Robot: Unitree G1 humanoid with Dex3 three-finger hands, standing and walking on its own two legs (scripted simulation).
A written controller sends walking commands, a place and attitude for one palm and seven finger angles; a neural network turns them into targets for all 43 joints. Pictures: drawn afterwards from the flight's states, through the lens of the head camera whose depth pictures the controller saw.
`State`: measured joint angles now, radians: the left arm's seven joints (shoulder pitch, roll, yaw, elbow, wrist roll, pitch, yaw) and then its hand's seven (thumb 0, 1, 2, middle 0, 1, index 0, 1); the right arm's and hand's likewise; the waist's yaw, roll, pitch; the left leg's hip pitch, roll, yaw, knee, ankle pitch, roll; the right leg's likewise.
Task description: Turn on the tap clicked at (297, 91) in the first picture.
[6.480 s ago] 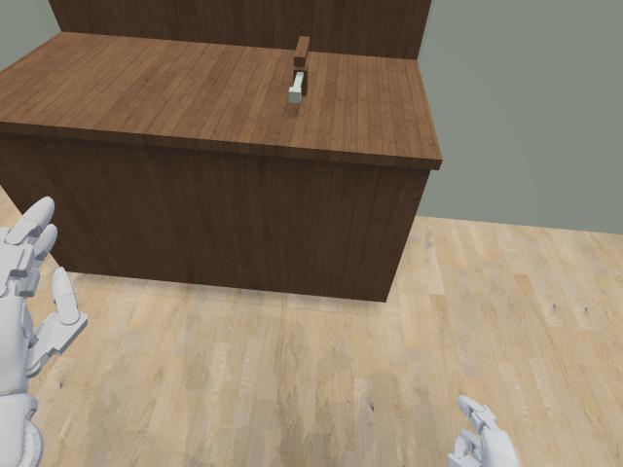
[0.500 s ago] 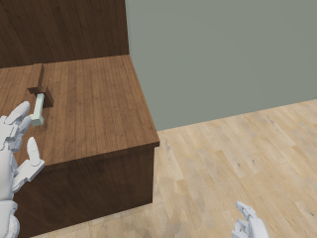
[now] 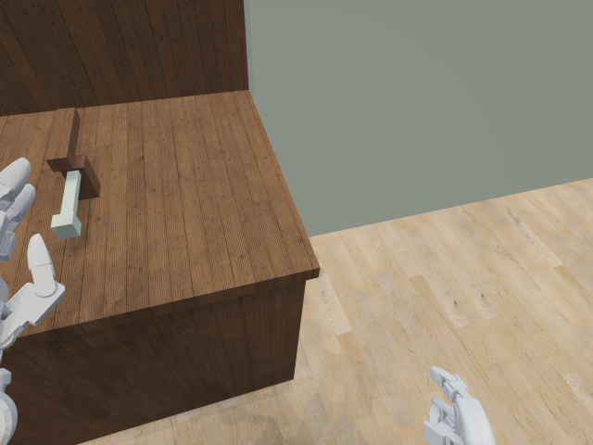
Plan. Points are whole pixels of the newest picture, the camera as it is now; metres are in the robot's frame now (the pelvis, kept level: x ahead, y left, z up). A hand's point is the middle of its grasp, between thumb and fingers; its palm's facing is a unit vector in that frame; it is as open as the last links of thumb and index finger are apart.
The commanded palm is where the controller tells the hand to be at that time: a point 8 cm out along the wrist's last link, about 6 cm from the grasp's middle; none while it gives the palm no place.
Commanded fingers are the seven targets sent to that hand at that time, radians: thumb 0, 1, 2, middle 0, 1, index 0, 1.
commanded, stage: shuffle to correct the standing spot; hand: left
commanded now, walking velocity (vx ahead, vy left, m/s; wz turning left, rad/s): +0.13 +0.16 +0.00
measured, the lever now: (66, 225) +0.38 +0.37 +0.05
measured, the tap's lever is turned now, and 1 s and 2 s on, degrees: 0 0 0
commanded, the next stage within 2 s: come to a stop and stand still in 0.10 s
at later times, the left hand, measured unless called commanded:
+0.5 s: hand (44, 237) +0.26 +0.28 +0.19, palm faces +0.31 -0.89 -0.34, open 7.4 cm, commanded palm +0.19 +0.34 +0.20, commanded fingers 0.00 0.90 0.90 -0.20 -0.30 -0.20 -0.30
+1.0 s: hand out of the picture +0.23 +0.37 +0.19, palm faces +0.43 -0.85 -0.30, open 7.4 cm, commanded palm +0.17 +0.40 +0.20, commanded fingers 0.00 0.90 0.90 -0.20 -0.30 -0.20 -0.30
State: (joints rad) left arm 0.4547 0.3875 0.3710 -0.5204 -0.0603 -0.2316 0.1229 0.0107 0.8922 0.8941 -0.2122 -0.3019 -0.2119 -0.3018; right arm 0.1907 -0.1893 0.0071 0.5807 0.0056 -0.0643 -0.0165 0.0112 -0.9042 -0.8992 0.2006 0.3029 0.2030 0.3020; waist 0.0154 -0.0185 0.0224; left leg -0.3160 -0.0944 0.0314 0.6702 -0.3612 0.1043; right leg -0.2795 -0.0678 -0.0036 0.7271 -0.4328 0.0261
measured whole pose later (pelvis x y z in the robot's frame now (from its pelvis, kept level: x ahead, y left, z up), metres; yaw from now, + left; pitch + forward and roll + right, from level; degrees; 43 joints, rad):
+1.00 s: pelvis +0.01 +0.12 +0.02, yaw -1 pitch -1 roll -2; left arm 0.36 0.34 0.35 -0.42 -0.05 -0.18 0.11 0.01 0.89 0.89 -0.21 -0.30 -0.21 -0.30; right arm 0.23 -0.18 0.04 0.61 0.01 -0.11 -0.01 0.01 -0.90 -0.90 0.20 0.30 0.20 0.30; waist 0.05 0.00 0.02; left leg -0.30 -0.05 0.04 0.54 -0.25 0.04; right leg -0.24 0.00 -0.11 0.47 -0.20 -0.03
